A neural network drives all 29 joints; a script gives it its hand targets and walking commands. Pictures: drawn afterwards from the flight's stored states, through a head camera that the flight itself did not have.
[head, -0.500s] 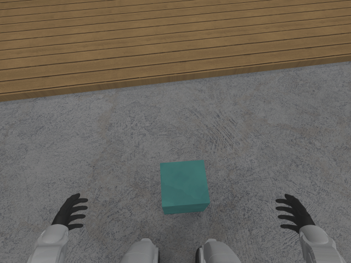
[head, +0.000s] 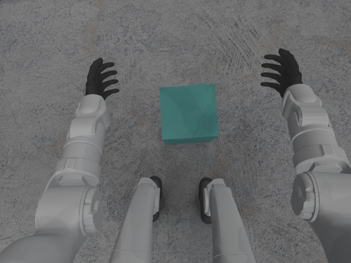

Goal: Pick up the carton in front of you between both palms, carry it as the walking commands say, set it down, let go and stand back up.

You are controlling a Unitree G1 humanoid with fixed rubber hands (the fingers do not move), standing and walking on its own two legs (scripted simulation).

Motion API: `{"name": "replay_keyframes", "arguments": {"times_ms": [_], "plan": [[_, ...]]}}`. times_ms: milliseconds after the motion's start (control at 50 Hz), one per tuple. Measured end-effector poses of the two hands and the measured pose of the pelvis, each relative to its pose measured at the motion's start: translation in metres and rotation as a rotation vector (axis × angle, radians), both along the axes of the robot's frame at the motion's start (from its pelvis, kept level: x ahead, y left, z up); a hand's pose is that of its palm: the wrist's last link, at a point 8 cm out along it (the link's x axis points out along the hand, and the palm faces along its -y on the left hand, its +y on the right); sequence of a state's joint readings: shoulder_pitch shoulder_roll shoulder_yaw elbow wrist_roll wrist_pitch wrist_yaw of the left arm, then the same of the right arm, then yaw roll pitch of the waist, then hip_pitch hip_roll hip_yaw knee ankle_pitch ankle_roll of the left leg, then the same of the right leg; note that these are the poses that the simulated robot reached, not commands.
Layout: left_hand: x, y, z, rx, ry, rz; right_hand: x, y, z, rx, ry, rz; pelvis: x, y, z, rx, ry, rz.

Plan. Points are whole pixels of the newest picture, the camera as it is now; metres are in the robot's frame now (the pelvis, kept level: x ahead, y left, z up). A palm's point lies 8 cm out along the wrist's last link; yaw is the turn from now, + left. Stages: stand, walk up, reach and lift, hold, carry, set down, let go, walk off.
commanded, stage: reach and lift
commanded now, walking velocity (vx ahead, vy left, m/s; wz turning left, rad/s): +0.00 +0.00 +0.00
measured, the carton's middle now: (187, 117) +0.49 -0.02 -0.53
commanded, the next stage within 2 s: none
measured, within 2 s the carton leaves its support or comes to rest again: leaves its support in 1.82 s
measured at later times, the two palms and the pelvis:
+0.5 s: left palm (125, 101) +0.48 +0.18 -0.26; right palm (252, 94) +0.50 -0.20 -0.26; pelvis +0.01 +0.00 -0.11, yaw +2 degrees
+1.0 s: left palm (139, 115) +0.48 +0.17 -0.45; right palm (233, 111) +0.50 -0.20 -0.45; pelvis -0.04 +0.01 -0.27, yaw +2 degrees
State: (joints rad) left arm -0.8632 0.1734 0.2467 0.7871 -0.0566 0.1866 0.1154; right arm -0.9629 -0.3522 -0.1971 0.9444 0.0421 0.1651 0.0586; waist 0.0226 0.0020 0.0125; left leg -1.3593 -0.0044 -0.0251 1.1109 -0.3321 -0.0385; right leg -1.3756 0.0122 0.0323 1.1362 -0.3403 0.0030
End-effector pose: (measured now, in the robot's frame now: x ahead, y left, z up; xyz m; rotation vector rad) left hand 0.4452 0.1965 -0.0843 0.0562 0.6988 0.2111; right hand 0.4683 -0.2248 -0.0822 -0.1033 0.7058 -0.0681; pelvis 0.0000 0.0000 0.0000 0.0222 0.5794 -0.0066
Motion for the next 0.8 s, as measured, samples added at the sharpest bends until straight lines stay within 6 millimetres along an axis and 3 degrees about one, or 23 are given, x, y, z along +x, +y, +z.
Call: {"name": "replay_keyframes", "arguments": {"times_ms": [160,260,340,460,600,800], "plan": [[0.04,-0.021,-0.02,-0.018,-0.051,0.006,0.046,0.016,-0.019,0.028,-0.052,0.019,-0.011,-0.002,-0.015,0.008,0.113,-0.008],[0.044,-0.023,-0.044,-0.021,-0.045,0.008,0.052,0.019,-0.045,0.032,-0.044,0.014,-0.002,-0.003,-0.022,0.012,0.183,-0.008],[0.043,-0.021,-0.077,-0.022,-0.024,0.012,0.049,0.019,-0.079,0.031,-0.023,0.0,0.006,-0.004,-0.039,0.014,0.245,-0.005],[0.038,-0.018,-0.148,-0.024,0.005,0.012,0.04,0.02,-0.153,0.025,0.005,-0.022,0.012,-0.003,-0.087,0.018,0.324,0.004],[0.032,-0.015,-0.23,-0.018,0.003,-0.003,0.031,0.018,-0.236,0.01,-0.006,-0.029,0.002,0.001,-0.154,0.018,0.324,0.009],[0.031,-0.018,-0.299,-0.03,0.003,-0.005,0.03,0.019,-0.302,0.017,-0.011,-0.036,-0.026,0.006,-0.229,0.017,0.213,0.011]]}}
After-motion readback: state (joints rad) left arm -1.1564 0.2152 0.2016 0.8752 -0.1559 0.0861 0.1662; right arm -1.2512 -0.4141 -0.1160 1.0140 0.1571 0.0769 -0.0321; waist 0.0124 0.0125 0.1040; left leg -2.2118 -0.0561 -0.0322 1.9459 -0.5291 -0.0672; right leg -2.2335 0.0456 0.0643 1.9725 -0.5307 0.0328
